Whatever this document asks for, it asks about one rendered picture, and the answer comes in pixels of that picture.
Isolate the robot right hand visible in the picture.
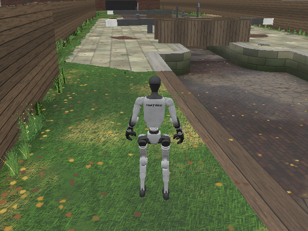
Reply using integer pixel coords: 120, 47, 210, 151
173, 134, 184, 144

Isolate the robot left hand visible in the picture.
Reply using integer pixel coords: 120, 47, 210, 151
125, 131, 136, 140

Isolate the robot left upper arm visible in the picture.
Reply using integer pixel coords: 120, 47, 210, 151
131, 97, 144, 123

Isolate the humanoid robot head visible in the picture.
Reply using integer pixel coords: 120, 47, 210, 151
146, 76, 163, 99

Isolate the right robot forearm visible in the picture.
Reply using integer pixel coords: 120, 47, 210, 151
173, 117, 183, 135

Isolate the robot left shin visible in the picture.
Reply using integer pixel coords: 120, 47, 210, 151
140, 157, 146, 191

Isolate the left robot forearm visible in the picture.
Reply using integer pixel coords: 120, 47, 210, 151
127, 116, 136, 132

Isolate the robot right upper arm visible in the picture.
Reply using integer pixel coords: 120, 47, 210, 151
165, 97, 178, 124

